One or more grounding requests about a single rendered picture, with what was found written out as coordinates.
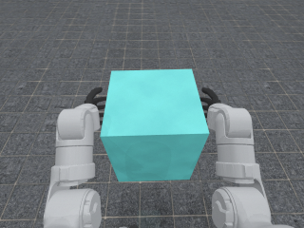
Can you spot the robot left forearm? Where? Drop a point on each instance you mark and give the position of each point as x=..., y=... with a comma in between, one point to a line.
x=74, y=152

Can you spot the left robot hand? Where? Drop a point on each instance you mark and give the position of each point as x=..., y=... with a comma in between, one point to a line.
x=91, y=100

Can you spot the right robot hand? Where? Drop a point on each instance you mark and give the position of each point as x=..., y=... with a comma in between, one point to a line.
x=214, y=99

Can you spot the robot right forearm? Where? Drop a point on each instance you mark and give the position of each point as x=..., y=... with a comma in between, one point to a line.
x=235, y=139

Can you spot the robot left upper arm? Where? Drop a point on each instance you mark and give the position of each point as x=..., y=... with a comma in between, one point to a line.
x=74, y=208

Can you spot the carton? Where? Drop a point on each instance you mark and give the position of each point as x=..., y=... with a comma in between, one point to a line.
x=154, y=127

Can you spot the robot right upper arm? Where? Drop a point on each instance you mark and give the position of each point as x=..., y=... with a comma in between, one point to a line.
x=241, y=207

